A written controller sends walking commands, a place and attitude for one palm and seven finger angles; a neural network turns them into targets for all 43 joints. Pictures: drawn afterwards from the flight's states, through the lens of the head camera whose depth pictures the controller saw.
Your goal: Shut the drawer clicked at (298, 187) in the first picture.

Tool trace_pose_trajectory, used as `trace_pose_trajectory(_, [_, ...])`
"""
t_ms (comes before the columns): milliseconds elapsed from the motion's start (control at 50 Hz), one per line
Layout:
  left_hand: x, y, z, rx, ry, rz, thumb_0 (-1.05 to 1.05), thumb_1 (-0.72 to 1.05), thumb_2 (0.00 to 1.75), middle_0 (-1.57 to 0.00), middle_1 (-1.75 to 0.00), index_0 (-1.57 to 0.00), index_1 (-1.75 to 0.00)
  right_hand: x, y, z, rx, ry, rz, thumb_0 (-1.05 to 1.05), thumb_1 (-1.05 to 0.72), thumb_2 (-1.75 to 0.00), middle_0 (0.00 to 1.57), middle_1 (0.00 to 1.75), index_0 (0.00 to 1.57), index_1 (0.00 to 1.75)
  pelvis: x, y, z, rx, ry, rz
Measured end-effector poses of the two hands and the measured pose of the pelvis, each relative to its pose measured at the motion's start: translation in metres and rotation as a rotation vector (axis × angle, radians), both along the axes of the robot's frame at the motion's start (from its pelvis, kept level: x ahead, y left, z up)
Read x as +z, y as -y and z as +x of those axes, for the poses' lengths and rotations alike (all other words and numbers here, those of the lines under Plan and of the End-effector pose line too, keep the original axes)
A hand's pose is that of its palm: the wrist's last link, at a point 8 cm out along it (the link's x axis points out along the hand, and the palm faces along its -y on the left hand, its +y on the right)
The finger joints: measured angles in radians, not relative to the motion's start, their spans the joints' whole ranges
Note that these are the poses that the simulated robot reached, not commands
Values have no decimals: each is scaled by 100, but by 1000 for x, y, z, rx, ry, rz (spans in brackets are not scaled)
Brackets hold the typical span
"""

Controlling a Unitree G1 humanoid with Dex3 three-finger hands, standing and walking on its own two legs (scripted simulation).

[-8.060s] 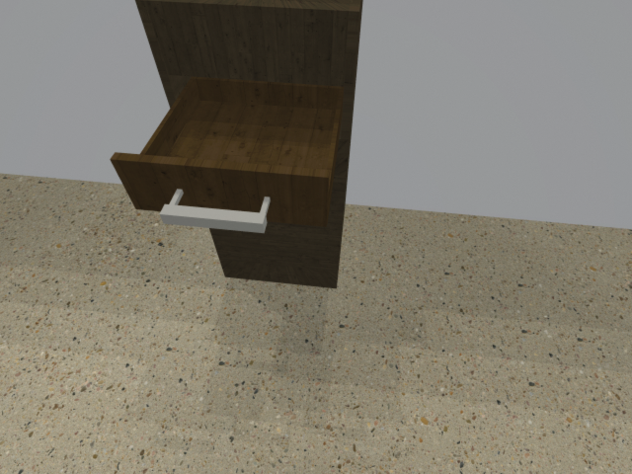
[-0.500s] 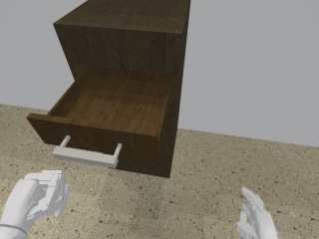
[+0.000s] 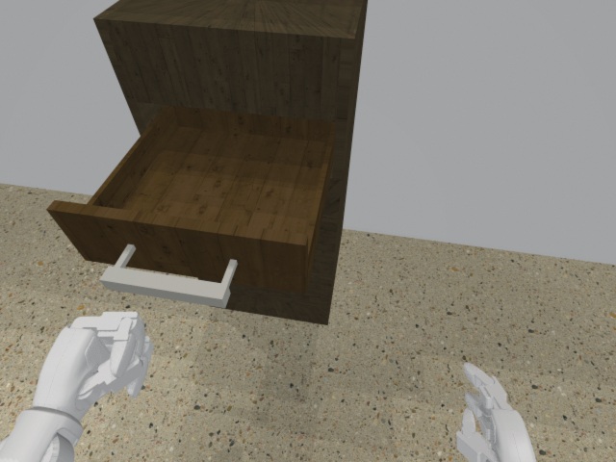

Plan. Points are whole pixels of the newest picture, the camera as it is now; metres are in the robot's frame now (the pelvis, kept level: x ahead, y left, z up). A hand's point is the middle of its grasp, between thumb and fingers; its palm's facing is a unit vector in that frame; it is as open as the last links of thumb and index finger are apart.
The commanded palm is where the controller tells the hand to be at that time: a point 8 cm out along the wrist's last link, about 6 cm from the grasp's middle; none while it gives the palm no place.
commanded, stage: bring the fist close to the handle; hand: left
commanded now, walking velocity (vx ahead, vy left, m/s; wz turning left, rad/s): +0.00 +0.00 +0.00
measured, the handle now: (172, 272) +0.36 +0.24 +0.01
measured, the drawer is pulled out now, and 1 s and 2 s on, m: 0.29 0.29 0.22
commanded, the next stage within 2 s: push the drawer shut in 1.08 s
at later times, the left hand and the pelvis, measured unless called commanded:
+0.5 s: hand (173, 347) +0.25 +0.19 +0.03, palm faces -0.09 -0.99 -0.05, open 3.3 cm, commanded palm +0.23 +0.26 +0.03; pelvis +0.00 +0.01 -0.02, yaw -1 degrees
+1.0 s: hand (173, 336) +0.27 +0.21 +0.01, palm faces -0.07 -1.00 -0.05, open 3.2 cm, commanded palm +0.25 +0.26 +0.01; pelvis +0.00 +0.00 -0.04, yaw -1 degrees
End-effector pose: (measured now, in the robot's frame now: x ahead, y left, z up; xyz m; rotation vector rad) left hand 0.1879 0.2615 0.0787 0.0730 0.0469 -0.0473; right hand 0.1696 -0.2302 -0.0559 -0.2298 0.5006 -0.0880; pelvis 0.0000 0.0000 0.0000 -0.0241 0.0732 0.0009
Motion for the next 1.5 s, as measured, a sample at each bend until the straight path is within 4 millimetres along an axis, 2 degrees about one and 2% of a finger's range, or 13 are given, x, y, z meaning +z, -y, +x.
trace_pose_trajectory(260, [-26,4,22,-13,-24,-10,1,89,90,-139,-159,-140,-160,-20,4,-19,-43,-97,-8,2,-90,-90,20,30,21,30,-10,-5,0,-11,-56,6])
trace_pose_trajectory(500, [-48,12,43,-45,-11,-18,1,90,90,-139,-159,-140,-160,-38,4,-19,-38,-141,-12,2,-90,-90,20,30,21,30,-23,-5,-2,-9,-116,5])
trace_pose_trajectory(740, [-71,8,68,-39,-6,-19,1,90,90,-139,-159,-140,-160,-59,13,-23,-49,-206,-25,2,-90,-90,20,30,21,30,-39,0,-4,-10,-178,3])
trace_pose_trajectory(920, [-63,6,66,-49,-7,-16,1,90,90,-139,-159,-140,-160,-60,16,-26,-76,-221,-8,2,-90,-90,20,30,21,30,-38,1,0,-16,-182,4])
trace_pose_trajectory(1020, [-67,1,63,-22,-21,-23,1,90,90,-139,-159,-140,-160,-59,17,-23,-68,-219,-12,2,-90,-90,20,30,21,30,-39,1,0,-12,-184,2])
trace_pose_trajectory(1140, [-70,12,62,-61,-16,-30,1,90,90,-139,-160,-140,-160,-59,16,-19,-60,-206,-20,2,-90,-90,20,30,21,30,-40,0,-2,-10,-185,0])
trace_pose_trajectory(1220, [-68,14,64,-68,3,-28,1,90,90,-139,-159,-140,-160,-57,15,-18,-62,-200,-17,2,-90,-90,20,30,21,30,-41,1,-2,-13,-183,1])
trace_pose_trajectory(1320, [-70,6,74,-44,-2,-16,1,89,90,-139,-159,-140,-160,-60,13,-19,-58,-213,-19,1,-90,-90,20,30,21,30,-42,1,-4,-9,-184,-1])
trace_pose_trajectory(1500, [-71,2,77,-53,-7,-19,0,84,92,-139,-159,-140,-160,-67,11,-29,-55,-252,-23,1,-90,-90,20,30,21,30,-42,-1,-7,-3,-188,-5])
